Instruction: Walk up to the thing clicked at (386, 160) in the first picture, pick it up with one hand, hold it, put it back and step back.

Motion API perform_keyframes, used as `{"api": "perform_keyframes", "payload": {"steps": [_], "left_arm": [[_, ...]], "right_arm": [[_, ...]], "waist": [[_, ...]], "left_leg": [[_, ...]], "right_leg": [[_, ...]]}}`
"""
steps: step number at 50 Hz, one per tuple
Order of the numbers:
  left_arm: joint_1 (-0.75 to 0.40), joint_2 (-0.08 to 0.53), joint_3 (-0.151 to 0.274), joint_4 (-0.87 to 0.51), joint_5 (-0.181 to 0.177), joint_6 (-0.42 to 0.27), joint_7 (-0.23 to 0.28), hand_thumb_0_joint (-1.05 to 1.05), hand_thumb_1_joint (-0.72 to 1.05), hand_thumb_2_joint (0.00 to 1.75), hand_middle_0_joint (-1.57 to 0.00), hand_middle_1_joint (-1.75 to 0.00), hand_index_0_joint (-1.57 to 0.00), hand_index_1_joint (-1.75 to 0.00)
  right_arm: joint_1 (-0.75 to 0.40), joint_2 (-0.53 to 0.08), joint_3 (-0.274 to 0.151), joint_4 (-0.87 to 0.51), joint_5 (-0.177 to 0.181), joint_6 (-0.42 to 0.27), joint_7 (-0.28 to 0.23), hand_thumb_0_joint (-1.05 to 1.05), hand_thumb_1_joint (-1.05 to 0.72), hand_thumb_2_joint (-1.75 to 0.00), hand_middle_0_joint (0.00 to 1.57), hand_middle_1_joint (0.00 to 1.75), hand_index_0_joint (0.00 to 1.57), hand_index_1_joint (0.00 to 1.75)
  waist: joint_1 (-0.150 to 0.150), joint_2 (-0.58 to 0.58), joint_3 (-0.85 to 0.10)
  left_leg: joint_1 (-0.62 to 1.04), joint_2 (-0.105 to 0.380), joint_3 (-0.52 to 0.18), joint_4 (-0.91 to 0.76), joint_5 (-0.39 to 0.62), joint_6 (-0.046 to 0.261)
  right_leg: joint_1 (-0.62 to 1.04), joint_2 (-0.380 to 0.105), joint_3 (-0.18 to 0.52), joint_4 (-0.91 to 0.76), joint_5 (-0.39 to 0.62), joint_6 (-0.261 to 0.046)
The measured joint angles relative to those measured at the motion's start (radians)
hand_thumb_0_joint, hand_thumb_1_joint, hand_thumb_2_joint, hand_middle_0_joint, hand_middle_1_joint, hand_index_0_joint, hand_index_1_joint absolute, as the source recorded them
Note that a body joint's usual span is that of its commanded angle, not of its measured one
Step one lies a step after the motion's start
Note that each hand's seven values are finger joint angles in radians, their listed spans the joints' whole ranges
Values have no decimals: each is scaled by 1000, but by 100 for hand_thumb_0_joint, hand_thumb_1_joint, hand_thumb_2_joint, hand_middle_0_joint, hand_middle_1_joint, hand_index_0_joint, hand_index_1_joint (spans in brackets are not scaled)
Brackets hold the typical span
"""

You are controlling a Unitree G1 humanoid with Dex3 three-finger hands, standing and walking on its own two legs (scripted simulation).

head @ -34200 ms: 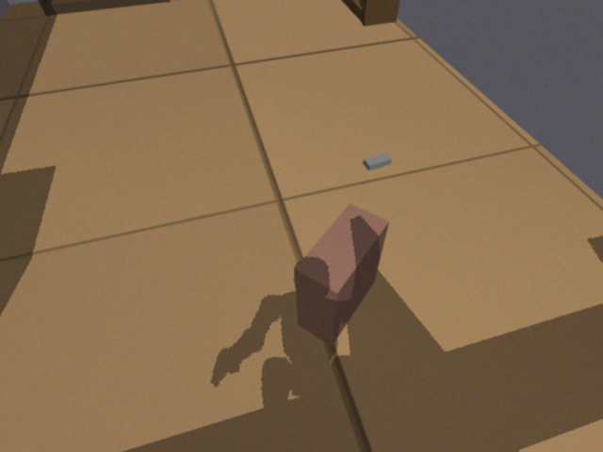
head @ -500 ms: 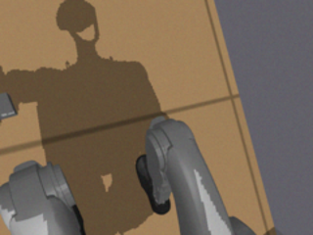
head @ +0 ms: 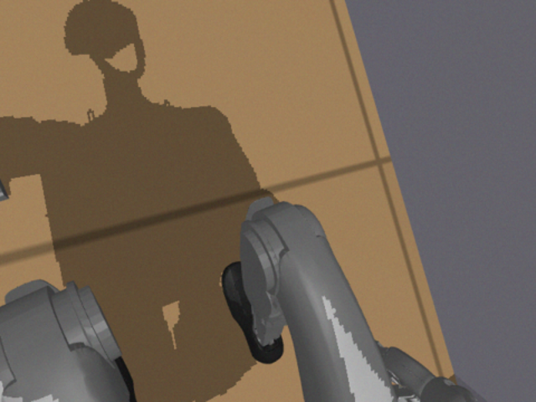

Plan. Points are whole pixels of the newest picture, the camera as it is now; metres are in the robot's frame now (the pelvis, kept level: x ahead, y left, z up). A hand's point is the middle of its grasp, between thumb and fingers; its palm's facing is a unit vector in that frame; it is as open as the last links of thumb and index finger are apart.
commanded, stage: rest palm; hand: left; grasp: from above
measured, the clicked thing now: out of the picture +0.45 +0.29 -0.28
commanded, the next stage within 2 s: close in 0.54 s
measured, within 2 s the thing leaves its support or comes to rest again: neither
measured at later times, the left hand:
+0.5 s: hand out of the picture +0.45 +0.29 -0.24, palm faces -0.39 -0.12 -0.91, open 14.2 cm
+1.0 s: hand out of the picture +0.44 +0.27 -0.24, palm faces -0.37 -0.05 -0.93, open 13.3 cm
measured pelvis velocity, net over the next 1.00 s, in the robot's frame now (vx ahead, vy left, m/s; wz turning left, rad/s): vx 0.00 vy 0.00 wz -0.03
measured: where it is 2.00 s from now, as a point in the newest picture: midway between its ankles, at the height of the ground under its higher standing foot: (196, 369)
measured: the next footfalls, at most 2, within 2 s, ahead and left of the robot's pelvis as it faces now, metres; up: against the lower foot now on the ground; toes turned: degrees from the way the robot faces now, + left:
none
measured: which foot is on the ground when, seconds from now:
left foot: down 0.00-1.00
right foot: down 0.00-1.00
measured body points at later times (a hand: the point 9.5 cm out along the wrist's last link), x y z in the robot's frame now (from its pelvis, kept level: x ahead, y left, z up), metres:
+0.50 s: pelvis +0.00 +0.00 +0.00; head +0.27 +0.12 +0.34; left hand +0.47 +0.29 -0.19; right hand +0.05 -0.26 -0.05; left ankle +0.06 +0.13 -0.26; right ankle +0.12 -0.13 -0.26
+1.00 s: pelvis +0.00 +0.00 +0.01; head +0.27 +0.13 +0.35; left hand +0.46 +0.27 -0.19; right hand +0.06 -0.25 -0.04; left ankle +0.06 +0.13 -0.26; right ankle +0.12 -0.13 -0.26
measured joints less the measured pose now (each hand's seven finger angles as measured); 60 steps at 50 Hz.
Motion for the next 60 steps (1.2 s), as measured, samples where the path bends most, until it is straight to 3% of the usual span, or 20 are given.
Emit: {"api": "perform_keyframes", "payload": {"steps": [5,14,17,21,28,34,38,42,46,49,54,57,60], "left_arm": [[19,-6,-41,-26,5,-38,3,0,-53,100,-10,-95,-7,-97],[30,-37,-78,-14,40,-33,101,0,-52,100,-11,-93,-8,-96],[20,-42,-76,-4,40,-6,124,0,-52,100,-11,-92,-8,-95],[0,-27,-35,-3,21,40,133,0,-51,99,-11,-92,-9,-95],[-26,27,23,26,-46,77,35,0,-51,99,-10,-93,-8,-95],[11,27,-43,-26,-78,13,-53,0,-52,99,-10,-95,-8,-97],[34,14,-71,-64,-57,-53,-39,0,-50,97,-11,-96,-10,-98],[41,-3,-88,-62,-9,-88,29,0,-45,95,-14,-94,-13,-96],[48,-18,-95,-48,40,-63,107,0,-40,92,-17,-91,-16,-92],[38,-26,-95,-34,51,-22,147,0,-37,89,-19,-89,-18,-90],[-4,-22,-63,-11,-3,72,157,0,-32,86,-22,-86,-21,-87],[-30,4,-9,8,-41,102,108,0,-31,84,-23,-85,-22,-86],[-37,34,11,8,-73,107,33,0,-29,82,-23,-85,-23,-85]], "right_arm": [[8,7,21,8,-8,1,5,0,-90,-90,20,30,20,30],[-22,12,35,1,-22,-18,27,0,-90,-90,20,30,20,30],[-30,8,31,-7,-16,-30,34,0,-90,-90,20,30,20,30],[-31,-4,28,-24,-5,-42,42,0,-90,-90,20,30,20,30],[-9,-28,19,-35,16,-48,35,0,-90,-90,20,30,20,30],[19,-21,39,-21,17,-23,22,0,-91,-90,20,30,20,30],[20,-10,57,-17,12,-10,16,1,-90,-90,20,30,20,30],[-1,1,59,-13,-2,-6,13,1,-90,-90,20,30,20,30],[-32,8,46,-17,-5,-11,11,0,-89,-90,20,30,20,30],[-42,7,34,-22,-1,-19,19,0,-89,-90,20,30,20,30],[-37,-11,26,-41,13,-39,38,0,-89,-89,20,30,20,30],[-26,-26,21,-53,27,-47,40,0,-89,-89,20,30,20,30],[-12,-34,20,-52,34,-46,33,0,-90,-90,20,30,20,29]], "waist": [[9,-8,8],[-2,-6,7],[-9,-3,8],[-20,-4,10],[-30,-1,25],[-3,-11,43],[14,-17,44],[15,-18,34],[4,-17,31],[-3,-13,23],[-19,-12,13],[-32,-10,18],[-36,-10,32]], "left_leg": [[14,-3,-12,4,-12,-4],[28,4,-22,8,-19,4],[24,7,-20,4,-12,8],[17,9,-15,-4,-2,11],[1,5,-10,-9,10,14],[17,2,-15,-14,1,4],[33,-1,-26,-14,-8,-3],[44,1,-34,-10,-16,-5],[53,9,-35,-13,-19,2],[45,12,-30,-21,-12,7],[30,15,-16,-33,-1,13],[16,13,-12,-34,6,16],[8,8,-10,-30,10,15]], "right_leg": [[19,-1,-10,-2,-10,-2],[38,7,-20,-14,-7,-2],[35,10,-19,-21,1,-3],[28,11,-16,-27,11,-2],[14,8,-12,-29,16,5],[28,3,-16,-30,7,3],[44,2,-25,-33,0,0],[56,4,-32,-35,-4,-1],[65,11,-33,-45,1,0],[59,13,-32,-55,8,-2],[42,13,-21,-61,16,-2],[30,10,-18,-59,19,1],[24,7,-16,-53,18,3]]}}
